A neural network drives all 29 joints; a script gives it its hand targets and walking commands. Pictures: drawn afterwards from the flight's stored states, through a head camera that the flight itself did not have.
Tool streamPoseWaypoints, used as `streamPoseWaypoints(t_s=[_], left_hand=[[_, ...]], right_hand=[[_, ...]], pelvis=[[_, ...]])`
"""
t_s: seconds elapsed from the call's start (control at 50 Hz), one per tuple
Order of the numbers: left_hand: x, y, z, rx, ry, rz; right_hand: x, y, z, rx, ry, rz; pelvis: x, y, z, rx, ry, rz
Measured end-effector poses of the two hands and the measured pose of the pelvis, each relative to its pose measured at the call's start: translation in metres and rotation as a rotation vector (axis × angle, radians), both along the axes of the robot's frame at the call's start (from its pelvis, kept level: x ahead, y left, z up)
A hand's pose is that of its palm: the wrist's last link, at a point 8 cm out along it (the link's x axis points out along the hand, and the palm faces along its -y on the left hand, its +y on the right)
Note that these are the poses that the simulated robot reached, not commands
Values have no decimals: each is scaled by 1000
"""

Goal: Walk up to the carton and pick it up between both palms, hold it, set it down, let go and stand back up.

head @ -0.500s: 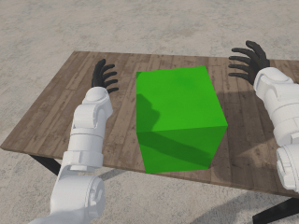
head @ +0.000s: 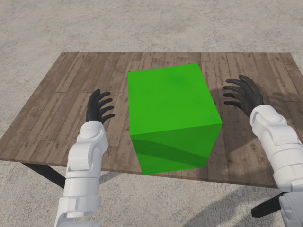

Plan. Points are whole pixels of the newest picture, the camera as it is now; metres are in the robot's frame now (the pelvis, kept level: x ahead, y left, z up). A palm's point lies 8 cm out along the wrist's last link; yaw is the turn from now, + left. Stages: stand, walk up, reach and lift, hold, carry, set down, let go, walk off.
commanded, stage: set down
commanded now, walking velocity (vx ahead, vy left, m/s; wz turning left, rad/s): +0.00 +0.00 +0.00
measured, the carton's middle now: (168, 122) +0.43 +0.04 +0.01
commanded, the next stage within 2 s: none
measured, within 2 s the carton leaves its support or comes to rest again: neither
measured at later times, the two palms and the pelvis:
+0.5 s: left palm (103, 146) +0.31 +0.20 +0.05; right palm (260, 141) +0.37 -0.20 +0.04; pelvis +0.00 -0.01 +0.00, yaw -1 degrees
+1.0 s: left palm (113, 170) +0.26 +0.17 +0.01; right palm (273, 179) +0.29 -0.23 +0.00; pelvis +0.01 -0.01 +0.00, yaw -2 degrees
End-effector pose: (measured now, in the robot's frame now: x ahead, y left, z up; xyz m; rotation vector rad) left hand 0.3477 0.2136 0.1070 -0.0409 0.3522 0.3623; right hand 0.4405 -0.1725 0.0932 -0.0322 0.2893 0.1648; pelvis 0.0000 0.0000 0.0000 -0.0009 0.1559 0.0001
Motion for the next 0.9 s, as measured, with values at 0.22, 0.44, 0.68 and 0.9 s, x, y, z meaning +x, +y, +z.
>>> streamPoseWaypoints(t_s=[0.22, 0.44, 0.68, 0.9], left_hand=[[-10, -16, -6, 2, 0, -15], [-34, -17, -43, 9, 18, -5], [-55, -23, -64, 34, 11, -9], [-72, -42, -84, 34, 3, -29]], right_hand=[[-20, -14, 1, -11, -6, -6], [-63, -22, -39, -10, 4, -25], [-100, -34, -65, 2, 7, -43], [-133, -51, -81, -17, 11, -62]], pelvis=[[0, -5, 1, 9, -48, -8], [4, -6, 1, 15, -84, -14], [7, -2, 2, 12, -87, -29], [9, -5, 2, 17, -123, -39]])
